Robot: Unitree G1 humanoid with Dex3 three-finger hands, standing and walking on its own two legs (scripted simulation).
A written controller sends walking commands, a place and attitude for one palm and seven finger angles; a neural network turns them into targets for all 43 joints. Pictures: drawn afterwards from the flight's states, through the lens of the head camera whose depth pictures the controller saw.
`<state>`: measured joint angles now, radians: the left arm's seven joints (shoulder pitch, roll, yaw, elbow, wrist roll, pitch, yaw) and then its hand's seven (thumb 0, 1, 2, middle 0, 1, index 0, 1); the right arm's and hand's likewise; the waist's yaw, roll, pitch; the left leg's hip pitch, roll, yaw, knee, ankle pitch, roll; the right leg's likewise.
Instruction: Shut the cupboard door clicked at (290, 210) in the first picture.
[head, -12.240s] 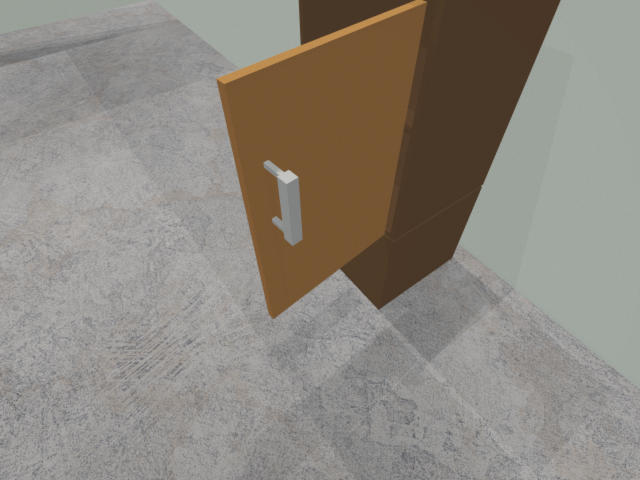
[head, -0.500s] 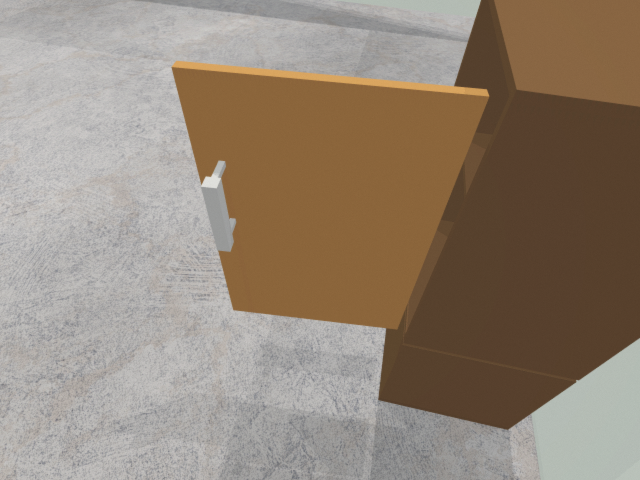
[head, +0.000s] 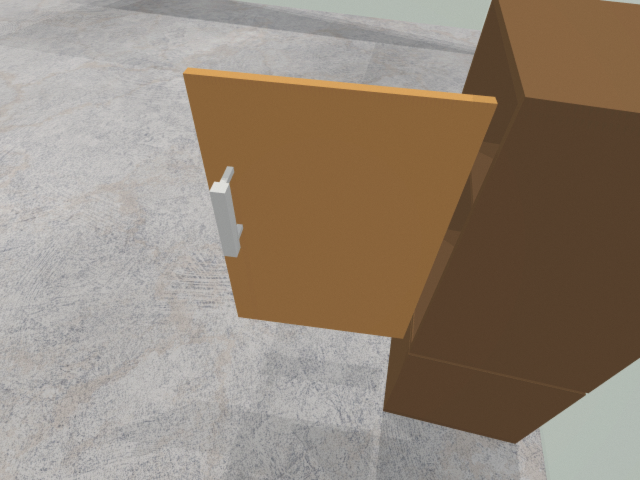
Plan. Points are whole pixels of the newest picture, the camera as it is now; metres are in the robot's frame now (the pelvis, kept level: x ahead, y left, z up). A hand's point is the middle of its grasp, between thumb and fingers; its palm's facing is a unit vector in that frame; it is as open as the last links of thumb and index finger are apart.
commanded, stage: come to a stop and stand still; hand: left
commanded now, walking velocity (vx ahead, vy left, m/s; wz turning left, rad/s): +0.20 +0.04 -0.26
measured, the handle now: (230, 212) +0.49 +0.19 +0.04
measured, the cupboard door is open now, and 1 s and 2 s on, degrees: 96 96 96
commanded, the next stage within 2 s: look again from close up in 1.30 s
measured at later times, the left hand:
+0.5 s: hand out of the picture +0.10 +0.19 -0.18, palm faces +0.00 -0.97 -0.23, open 7.4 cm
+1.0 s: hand out of the picture +0.07 +0.26 -0.16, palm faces +0.02 -0.95 -0.31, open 7.4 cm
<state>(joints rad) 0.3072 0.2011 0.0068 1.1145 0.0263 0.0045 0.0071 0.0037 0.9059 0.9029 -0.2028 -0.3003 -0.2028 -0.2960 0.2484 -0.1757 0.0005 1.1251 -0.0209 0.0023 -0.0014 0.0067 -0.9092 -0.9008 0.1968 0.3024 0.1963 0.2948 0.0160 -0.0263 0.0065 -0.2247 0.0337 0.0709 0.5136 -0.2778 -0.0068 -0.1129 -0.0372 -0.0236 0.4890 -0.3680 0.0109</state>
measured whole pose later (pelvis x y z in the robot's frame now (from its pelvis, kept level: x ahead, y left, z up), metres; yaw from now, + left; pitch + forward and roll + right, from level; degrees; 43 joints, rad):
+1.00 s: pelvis +0.00 +0.03 +0.00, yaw +0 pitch -2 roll +0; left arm 0.24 0.29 0.02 0.96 0.02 0.01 0.02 0.01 0.91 0.90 -0.20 -0.30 -0.20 -0.30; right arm 0.19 -0.26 -0.04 0.96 -0.02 -0.01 0.00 0.01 -0.91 -0.90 0.20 0.30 0.20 0.30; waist 0.01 0.00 0.01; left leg -0.23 0.00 0.08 0.55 -0.28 0.04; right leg -0.26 -0.05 -0.07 0.53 -0.23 0.01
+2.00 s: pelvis +0.01 +0.03 +0.01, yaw +0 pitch -2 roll +0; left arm 0.21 0.25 -0.01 1.09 0.02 -0.01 0.02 0.01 0.90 0.90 -0.20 -0.30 -0.20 -0.30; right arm 0.16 -0.22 -0.01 1.14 -0.01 -0.01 0.00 0.01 -0.91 -0.90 0.20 0.30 0.20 0.30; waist 0.00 -0.02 0.03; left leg -0.14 -0.01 0.09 0.39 -0.21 0.04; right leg -0.18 -0.05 -0.06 0.38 -0.17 0.02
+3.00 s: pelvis +0.00 +0.02 -0.07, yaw +2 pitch +12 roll -2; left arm 0.49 0.26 0.18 -0.08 -0.32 -0.35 -0.39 0.02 0.90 0.90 -0.94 -1.11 -0.94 -1.11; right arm 0.26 -0.25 -0.02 0.55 0.05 -0.28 -0.06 0.02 -0.90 -0.90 0.20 0.30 0.20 0.30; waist 0.01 0.03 -0.12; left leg -0.80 0.03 0.00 1.10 -0.51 0.02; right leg -0.78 -0.04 -0.11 1.04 -0.46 -0.01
